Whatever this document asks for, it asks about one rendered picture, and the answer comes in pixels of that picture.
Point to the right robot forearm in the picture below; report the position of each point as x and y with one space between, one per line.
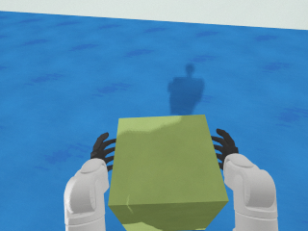
254 194

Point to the left robot forearm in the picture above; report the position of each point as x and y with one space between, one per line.
84 204

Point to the right robot hand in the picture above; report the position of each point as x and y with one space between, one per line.
228 146

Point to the left robot hand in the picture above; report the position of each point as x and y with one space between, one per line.
98 151

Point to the carton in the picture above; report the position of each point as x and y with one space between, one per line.
166 175

